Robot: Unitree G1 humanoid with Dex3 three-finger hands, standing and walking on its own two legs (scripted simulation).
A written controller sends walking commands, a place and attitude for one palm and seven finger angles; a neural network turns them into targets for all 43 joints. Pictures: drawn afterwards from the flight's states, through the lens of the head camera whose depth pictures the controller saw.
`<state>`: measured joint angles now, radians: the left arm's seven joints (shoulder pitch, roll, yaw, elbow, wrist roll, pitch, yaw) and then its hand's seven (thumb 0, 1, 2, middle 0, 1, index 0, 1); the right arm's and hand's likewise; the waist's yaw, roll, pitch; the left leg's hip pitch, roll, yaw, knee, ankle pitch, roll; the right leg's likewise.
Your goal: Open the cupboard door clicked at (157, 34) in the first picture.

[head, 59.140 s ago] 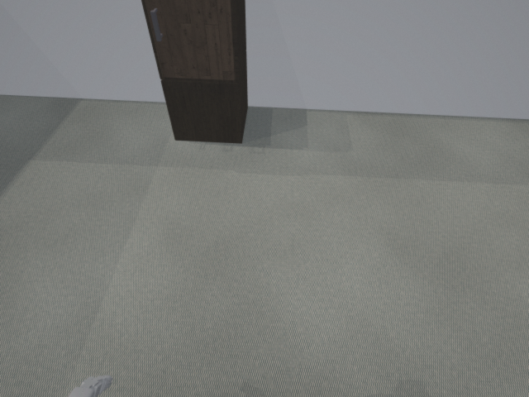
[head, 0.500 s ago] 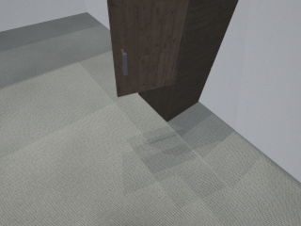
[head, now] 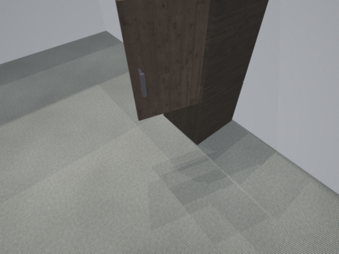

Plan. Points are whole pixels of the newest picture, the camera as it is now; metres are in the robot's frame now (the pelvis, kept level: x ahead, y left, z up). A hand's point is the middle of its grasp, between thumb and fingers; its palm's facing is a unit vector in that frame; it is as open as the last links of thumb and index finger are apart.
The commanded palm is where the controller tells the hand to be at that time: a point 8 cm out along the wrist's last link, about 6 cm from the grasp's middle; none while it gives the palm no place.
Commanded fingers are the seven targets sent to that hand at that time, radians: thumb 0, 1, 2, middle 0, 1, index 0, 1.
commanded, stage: let the arm hang, fingers relaxed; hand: left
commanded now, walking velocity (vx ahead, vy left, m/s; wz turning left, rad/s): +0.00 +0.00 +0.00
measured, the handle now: (142, 83) +0.82 +0.17 -0.09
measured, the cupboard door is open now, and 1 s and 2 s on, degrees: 73 73 73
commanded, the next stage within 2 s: look to check the result in 0.30 s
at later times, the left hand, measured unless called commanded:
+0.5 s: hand out of the picture -0.01 +0.13 -0.17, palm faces +0.04 -0.98 -0.18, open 7.4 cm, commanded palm none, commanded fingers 0.00 0.90 0.90 -0.20 -0.30 -0.20 -0.30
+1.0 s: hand out of the picture +0.01 +0.12 -0.18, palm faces +0.04 -0.98 -0.19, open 7.4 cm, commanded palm none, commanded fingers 0.00 0.90 0.90 -0.20 -0.30 -0.20 -0.30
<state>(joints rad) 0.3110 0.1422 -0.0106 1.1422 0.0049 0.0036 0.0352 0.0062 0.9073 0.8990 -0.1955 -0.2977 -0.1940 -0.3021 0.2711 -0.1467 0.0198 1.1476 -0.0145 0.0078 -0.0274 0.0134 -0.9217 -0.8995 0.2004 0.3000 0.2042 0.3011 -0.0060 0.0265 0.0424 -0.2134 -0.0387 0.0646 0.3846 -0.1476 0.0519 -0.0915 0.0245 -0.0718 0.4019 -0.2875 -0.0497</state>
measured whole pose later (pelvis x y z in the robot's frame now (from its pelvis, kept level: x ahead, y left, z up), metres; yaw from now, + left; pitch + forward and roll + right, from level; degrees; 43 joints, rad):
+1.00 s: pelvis +0.03 -0.04 +0.00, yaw +0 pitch -2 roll +1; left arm 0.31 0.12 0.00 1.14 0.00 -0.01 0.05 0.00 0.90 0.90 -0.20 -0.30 -0.20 -0.30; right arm 0.26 -0.15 0.00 1.16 -0.01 0.01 -0.05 0.00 -0.91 -0.90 0.20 0.30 0.20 0.30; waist 0.00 0.00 0.06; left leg -0.18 0.01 0.05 0.42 -0.21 -0.01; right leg -0.02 0.08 -0.07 0.36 -0.31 -0.10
